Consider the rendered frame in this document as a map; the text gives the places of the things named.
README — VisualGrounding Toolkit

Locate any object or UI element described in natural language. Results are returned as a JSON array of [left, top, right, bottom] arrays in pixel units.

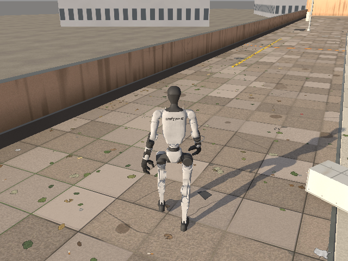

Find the robot right forearm
[[193, 130, 201, 148]]

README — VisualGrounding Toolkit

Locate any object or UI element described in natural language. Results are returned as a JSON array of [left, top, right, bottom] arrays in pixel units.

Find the robot left hand
[[141, 159, 154, 174]]

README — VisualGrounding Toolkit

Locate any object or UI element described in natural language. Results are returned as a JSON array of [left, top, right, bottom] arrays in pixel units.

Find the robot left forearm
[[143, 132, 154, 160]]

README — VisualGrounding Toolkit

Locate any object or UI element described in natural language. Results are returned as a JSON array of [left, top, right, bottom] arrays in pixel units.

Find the right robot foot
[[181, 217, 189, 232]]

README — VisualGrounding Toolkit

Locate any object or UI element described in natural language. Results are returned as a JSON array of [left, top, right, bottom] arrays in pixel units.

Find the robot right thigh
[[181, 152, 193, 196]]

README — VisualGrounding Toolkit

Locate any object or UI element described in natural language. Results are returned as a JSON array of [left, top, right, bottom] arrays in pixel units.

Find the right robot upper arm
[[185, 109, 200, 138]]

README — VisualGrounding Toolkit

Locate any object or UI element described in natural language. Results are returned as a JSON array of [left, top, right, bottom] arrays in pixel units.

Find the left robot upper arm
[[150, 109, 163, 141]]

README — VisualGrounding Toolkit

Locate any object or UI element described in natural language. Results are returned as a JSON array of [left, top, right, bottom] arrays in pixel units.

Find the robot right hand
[[188, 145, 201, 156]]

